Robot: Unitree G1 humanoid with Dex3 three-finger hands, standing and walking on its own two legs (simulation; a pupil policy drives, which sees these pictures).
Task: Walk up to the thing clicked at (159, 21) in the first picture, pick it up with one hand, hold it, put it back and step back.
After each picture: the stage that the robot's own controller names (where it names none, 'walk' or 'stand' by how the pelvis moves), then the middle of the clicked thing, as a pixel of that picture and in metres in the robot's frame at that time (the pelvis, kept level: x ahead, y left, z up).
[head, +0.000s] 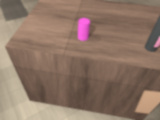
stand; (159, 30) +0.68 -0.43 +0.01
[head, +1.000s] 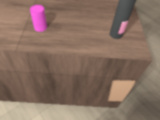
sink last; (122, 15) +0.68 -0.19 +0.05
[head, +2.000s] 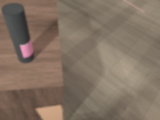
rise first; (20, 37) +0.52 +0.23 +0.05
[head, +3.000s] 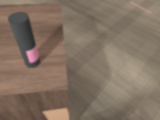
stand; (26, 43) +0.52 +0.22 +0.03
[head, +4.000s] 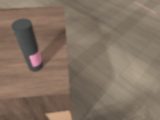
stand; (29, 48) +0.52 +0.21 +0.01
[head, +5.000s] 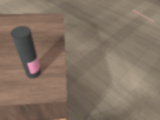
stand; (28, 55) +0.50 +0.22 +0.00
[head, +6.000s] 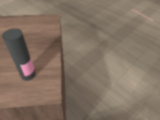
stand; (21, 57) +0.49 +0.25 +0.00
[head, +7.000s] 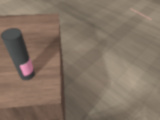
stand; (20, 57) +0.49 +0.25 +0.00
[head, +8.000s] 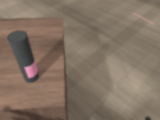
rise first; (25, 59) +0.48 +0.24 +0.01
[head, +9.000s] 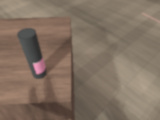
go down; (34, 56) +0.50 +0.23 +0.01
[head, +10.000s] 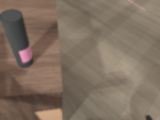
go down; (19, 42) +0.52 +0.21 +0.03
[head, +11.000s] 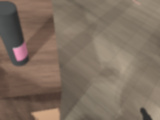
go down; (13, 38) +0.50 +0.21 +0.05
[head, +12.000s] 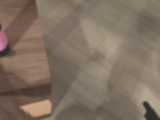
close in; out of the picture +0.50 +0.23 +0.09
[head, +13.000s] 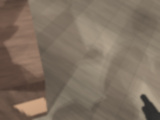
close; out of the picture +0.53 +0.25 +0.10
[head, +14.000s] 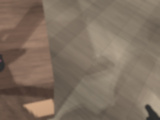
lift; out of the picture +0.44 +0.26 +0.09
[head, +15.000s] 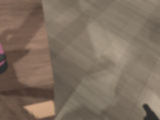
lift; out of the picture +0.45 +0.24 +0.09
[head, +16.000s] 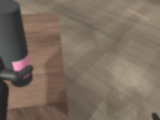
lift; (14, 50) +0.36 +0.18 +0.20
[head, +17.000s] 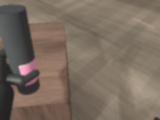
hold; (21, 54) +0.33 +0.17 +0.21
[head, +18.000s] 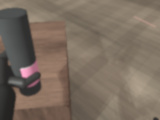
hold; (22, 57) +0.33 +0.16 +0.19
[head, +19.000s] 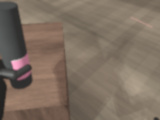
crouch; (13, 50) +0.36 +0.19 +0.20
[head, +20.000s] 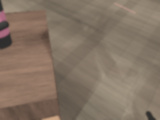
lower; out of the picture +0.48 +0.22 +0.25
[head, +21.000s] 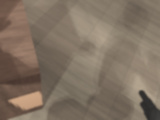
lower; out of the picture +0.54 +0.23 +0.11
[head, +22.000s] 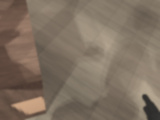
lower; out of the picture +0.51 +0.23 +0.10
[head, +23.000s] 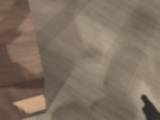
lower; out of the picture +0.51 +0.22 +0.10
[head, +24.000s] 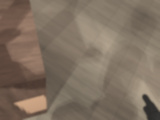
lower; out of the picture +0.51 +0.23 +0.10
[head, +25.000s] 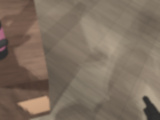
draw back; out of the picture +0.50 +0.21 +0.10
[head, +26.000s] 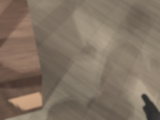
rise; out of the picture +0.47 +0.24 +0.10
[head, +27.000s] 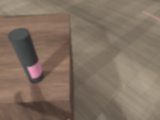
sink last; (28, 59) +0.46 +0.23 +0.05
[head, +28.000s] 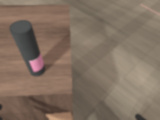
stand; (30, 52) +0.46 +0.21 +0.05
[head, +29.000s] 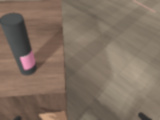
stand; (21, 48) +0.47 +0.22 +0.07
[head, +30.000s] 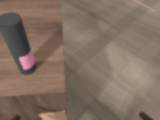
stand; (20, 48) +0.46 +0.22 +0.07
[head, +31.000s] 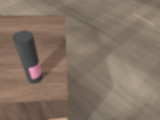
stand; (29, 60) +0.47 +0.21 +0.01
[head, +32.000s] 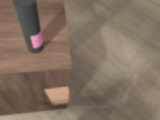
walk; (31, 27) +0.55 +0.17 +0.02
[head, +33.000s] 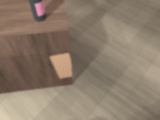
walk; out of the picture +0.80 +0.23 +0.03
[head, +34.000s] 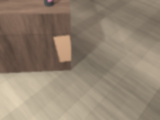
stand; out of the picture +1.10 +0.21 +0.03
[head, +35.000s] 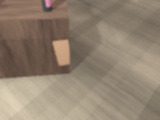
stand; out of the picture +1.09 +0.22 +0.01
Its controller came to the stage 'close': yes
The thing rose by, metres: 0.23
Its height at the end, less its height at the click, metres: +0.00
